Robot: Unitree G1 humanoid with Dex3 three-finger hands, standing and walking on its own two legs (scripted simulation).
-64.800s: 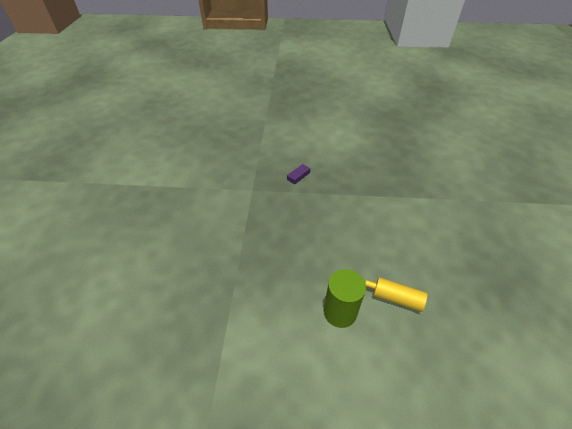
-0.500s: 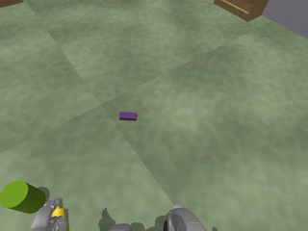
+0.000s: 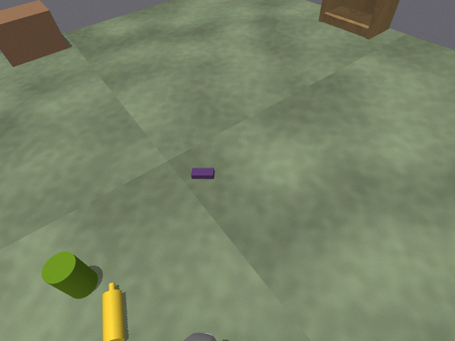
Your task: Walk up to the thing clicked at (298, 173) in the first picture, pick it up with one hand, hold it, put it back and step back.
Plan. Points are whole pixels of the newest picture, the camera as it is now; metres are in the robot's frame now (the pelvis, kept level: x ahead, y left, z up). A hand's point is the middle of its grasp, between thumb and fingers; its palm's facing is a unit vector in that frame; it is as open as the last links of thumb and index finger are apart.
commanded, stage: step back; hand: left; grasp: from above
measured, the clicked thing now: (202, 173) +1.08 +0.26 -0.75
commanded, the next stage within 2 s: stand in 0.96 s
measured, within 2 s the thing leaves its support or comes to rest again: neither
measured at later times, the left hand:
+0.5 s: hand out of the picture +0.04 +0.26 -0.13, palm faces +0.09 -0.91 -0.41, open 7.4 cm
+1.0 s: hand out of the picture +0.09 +0.29 -0.15, palm faces +0.08 -0.93 -0.35, open 7.4 cm
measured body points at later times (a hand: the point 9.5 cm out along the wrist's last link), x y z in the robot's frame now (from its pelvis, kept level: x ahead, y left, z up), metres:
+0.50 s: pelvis +0.00 -0.02 +0.00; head +0.00 -0.03 +0.45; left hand +0.04 +0.30 -0.10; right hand +0.07 -0.33 -0.13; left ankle -0.01 +0.12 -0.69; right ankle +0.02 -0.11 -0.73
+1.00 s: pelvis +0.04 +0.02 +0.00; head +0.06 +0.03 +0.45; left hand +0.09 +0.33 -0.13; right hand +0.18 -0.26 -0.12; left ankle +0.07 +0.15 -0.73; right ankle +0.03 -0.11 -0.73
